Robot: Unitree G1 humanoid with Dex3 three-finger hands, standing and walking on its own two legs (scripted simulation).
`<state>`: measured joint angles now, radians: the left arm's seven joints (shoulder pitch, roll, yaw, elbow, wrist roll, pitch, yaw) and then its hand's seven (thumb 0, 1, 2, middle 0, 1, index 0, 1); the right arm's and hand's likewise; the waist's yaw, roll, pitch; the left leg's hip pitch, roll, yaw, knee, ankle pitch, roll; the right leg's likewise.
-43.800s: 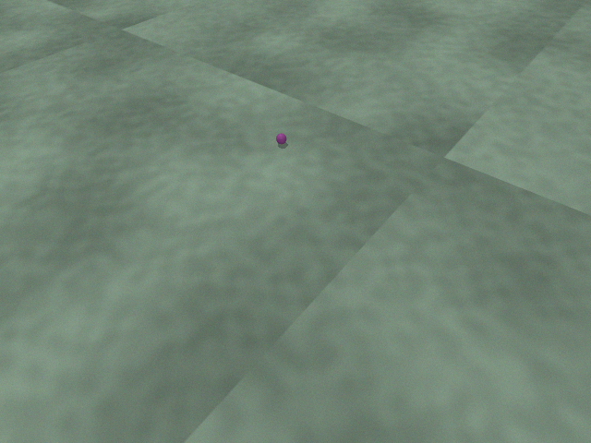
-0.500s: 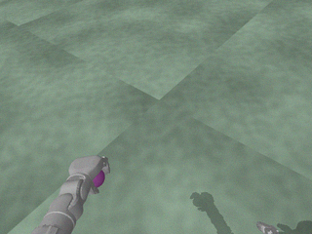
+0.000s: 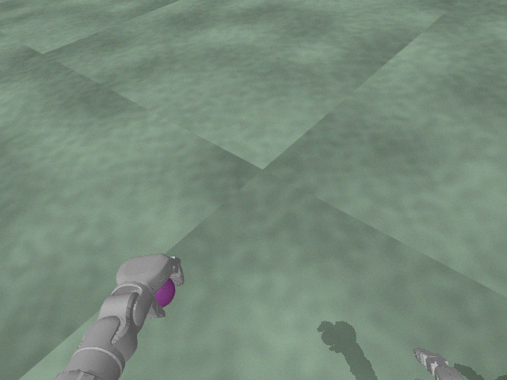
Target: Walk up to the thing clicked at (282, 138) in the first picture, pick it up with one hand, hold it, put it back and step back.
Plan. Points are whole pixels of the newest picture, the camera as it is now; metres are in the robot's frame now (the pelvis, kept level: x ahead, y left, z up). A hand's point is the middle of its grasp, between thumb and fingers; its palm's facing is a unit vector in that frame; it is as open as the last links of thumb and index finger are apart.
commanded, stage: hold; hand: left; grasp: from above
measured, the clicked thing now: (158, 291) +0.32 +0.22 -0.06
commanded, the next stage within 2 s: crouch in 0.68 s
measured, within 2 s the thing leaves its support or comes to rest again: neither
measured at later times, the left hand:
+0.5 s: hand (148, 298) +0.29 +0.23 -0.03, palm faces -0.45 -0.05 -0.89, open 7.9 cm
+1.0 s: hand (153, 300) +0.29 +0.23 -0.05, palm faces -0.46 -0.04 -0.89, open 7.9 cm
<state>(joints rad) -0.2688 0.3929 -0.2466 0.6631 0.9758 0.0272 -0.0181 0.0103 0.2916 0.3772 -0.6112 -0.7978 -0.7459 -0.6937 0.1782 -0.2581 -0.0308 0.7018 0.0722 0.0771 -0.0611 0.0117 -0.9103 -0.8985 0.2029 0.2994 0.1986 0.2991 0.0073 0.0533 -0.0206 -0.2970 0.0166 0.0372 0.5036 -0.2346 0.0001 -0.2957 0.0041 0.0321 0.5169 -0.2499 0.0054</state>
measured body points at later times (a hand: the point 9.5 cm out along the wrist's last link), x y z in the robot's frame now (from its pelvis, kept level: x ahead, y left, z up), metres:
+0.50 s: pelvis +0.00 +0.00 +0.00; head +0.01 -0.02 +0.45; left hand +0.31 +0.23 +0.02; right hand +0.15 -0.25 -0.12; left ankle +0.02 +0.12 -0.74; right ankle +0.01 -0.12 -0.74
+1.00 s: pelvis +0.00 +0.00 +0.00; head +0.01 -0.02 +0.45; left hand +0.31 +0.22 +0.00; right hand +0.14 -0.25 -0.12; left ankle +0.02 +0.12 -0.74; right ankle +0.01 -0.12 -0.74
